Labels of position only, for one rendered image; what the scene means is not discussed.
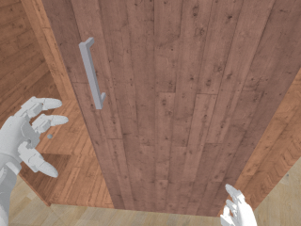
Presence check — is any right robot hand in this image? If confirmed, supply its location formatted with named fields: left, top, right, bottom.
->
left=220, top=184, right=258, bottom=226

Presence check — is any left robot hand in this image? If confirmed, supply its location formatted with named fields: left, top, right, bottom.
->
left=0, top=96, right=69, bottom=178

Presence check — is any wardrobe door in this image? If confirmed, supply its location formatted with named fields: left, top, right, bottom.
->
left=220, top=68, right=301, bottom=210
left=41, top=0, right=301, bottom=218

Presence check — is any robot left forearm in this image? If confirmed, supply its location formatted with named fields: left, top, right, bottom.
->
left=0, top=153, right=22, bottom=226

